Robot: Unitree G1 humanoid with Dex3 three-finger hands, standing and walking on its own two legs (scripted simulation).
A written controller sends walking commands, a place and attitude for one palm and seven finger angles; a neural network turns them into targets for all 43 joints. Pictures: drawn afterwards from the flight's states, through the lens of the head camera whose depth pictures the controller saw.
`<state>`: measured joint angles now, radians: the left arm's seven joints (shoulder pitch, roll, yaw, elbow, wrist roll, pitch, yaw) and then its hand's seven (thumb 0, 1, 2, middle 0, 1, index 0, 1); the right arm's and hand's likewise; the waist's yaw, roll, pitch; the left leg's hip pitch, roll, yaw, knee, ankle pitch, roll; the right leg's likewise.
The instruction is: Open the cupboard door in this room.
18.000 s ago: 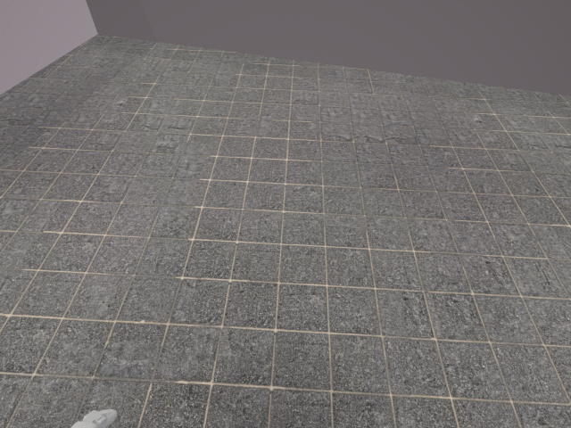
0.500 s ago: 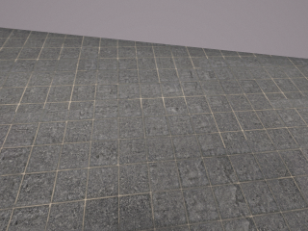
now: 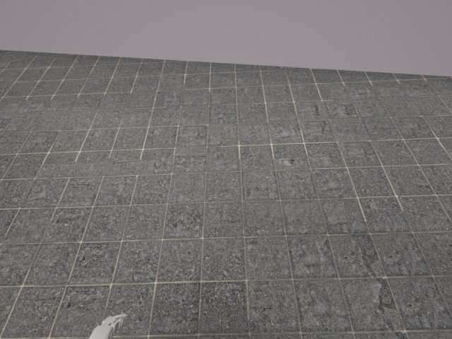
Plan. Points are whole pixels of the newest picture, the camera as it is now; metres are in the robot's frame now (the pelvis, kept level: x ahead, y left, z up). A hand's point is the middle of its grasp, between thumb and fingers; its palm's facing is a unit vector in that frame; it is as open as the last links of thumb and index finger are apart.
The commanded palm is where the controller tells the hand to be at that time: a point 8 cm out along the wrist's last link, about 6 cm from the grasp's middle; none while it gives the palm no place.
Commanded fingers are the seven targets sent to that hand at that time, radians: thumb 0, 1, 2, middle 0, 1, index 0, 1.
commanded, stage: turn or walk to find it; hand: left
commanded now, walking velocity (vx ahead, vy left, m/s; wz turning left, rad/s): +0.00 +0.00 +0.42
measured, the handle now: out of the picture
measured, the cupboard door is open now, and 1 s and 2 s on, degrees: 0 0 0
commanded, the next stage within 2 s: none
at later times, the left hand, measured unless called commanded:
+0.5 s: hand out of the picture -0.07 +0.19 -0.16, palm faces +0.30 -0.92 -0.25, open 7.3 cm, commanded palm none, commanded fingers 0.00 0.90 0.90 -0.20 -0.30 -0.20 -0.30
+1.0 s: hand out of the picture -0.02 +0.23 -0.15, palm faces +0.41 -0.88 -0.25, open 7.4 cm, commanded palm none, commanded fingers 0.00 0.90 0.90 -0.20 -0.30 -0.20 -0.30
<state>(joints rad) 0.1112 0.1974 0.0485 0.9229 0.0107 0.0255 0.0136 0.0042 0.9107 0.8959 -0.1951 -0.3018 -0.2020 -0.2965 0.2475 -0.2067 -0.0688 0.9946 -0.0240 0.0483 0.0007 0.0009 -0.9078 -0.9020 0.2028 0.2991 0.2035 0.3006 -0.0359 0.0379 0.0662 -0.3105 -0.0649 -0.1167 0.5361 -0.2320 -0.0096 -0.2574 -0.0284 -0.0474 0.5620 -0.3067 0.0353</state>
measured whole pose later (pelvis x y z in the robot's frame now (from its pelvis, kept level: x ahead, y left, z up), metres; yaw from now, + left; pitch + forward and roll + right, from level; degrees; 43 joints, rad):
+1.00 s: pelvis -0.04 +0.00 +0.01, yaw +25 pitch +0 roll +0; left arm 0.12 0.22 0.05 0.94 0.01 0.05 0.01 0.01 0.91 0.90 -0.19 -0.30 -0.20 -0.30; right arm 0.22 -0.19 -0.06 0.99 -0.03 0.04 0.00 0.00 -0.91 -0.90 0.20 0.30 0.20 0.30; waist -0.03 0.01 0.08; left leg -0.25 -0.05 -0.07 0.48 -0.24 0.02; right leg -0.35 -0.05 -0.03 0.77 -0.43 0.08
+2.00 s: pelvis -0.06 -0.04 +0.00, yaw +50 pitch +0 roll +1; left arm 0.14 0.21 0.05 0.94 0.01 0.04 0.01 0.00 0.91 0.90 -0.19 -0.30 -0.20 -0.30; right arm 0.20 -0.20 -0.06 0.97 -0.03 0.04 0.00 0.00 -0.91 -0.90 0.20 0.30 0.20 0.30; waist -0.02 0.02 0.07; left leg -0.30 -0.04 -0.08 0.51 -0.23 0.00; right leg -0.30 -0.05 -0.05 0.65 -0.36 0.07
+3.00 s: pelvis -0.05 -0.07 +0.00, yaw +76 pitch +0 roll +1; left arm 0.16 0.18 0.04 0.93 0.02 0.01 0.01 0.00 0.91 0.90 -0.20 -0.30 -0.20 -0.30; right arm 0.19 -0.23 -0.08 0.98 -0.02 0.06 0.00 0.00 -0.91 -0.90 0.20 0.30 0.20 0.30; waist -0.02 0.06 0.08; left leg -0.39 -0.05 -0.09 0.83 -0.46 -0.02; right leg -0.27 -0.05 -0.10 0.60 -0.32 -0.01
